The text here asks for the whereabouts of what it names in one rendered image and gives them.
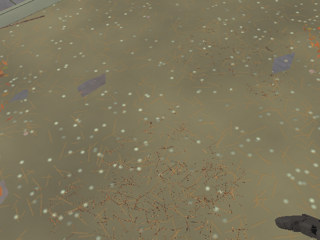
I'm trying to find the right robot hand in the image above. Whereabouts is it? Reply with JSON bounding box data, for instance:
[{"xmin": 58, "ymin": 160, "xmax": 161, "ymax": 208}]
[{"xmin": 275, "ymin": 214, "xmax": 320, "ymax": 240}]

